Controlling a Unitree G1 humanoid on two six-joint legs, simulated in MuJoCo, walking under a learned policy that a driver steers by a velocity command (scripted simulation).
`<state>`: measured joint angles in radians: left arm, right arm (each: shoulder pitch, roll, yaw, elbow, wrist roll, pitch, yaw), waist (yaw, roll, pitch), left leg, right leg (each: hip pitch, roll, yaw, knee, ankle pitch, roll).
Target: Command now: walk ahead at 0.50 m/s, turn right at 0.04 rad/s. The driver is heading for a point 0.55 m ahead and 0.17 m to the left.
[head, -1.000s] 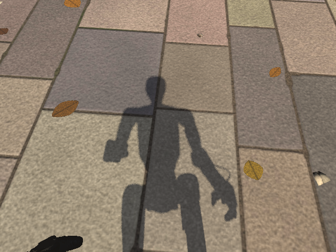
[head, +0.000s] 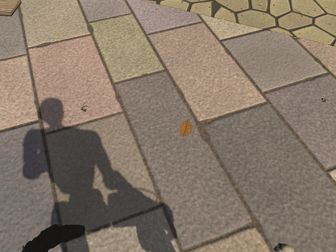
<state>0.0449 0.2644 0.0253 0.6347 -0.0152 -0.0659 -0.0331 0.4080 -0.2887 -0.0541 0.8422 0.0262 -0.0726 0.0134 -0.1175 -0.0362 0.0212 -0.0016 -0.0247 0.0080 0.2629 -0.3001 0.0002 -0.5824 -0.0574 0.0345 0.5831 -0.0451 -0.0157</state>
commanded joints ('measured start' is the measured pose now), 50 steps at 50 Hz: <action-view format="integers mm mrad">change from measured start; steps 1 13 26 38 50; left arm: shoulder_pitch -23 161 299 202 63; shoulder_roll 103 97 188 160 125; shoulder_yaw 37 56 84 60 44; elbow -81 54 168 64 44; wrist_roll -1 32 4 20 30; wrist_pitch -21 -57 -1 -40 -19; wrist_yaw -4 13 46 40 19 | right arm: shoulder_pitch -33 -80 -418 -219 -185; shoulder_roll -187 -68 -27 -95 -116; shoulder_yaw -42 -23 -2 -37 -26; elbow -46 -93 -258 -242 -125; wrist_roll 7 3 -3 -30 -24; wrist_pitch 1 35 27 12 41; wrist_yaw -8 -17 53 5 -23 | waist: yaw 87 101 193 132 92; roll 125 -47 2 38 132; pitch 6 -13 77 -81 -101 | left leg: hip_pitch -58 -659 -719 -129 -140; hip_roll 265 153 89 226 188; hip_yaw -151 -129 37 -297 -187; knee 4 870 371 40 147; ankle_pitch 425 119 250 735 615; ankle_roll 151 -7 63 297 189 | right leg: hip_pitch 157 423 704 -11 169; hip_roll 32 -190 -227 -56 26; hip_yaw -29 66 -208 30 6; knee -69 -441 -354 598 -22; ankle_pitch -31 29 400 -325 36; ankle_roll -38 -177 -121 47 28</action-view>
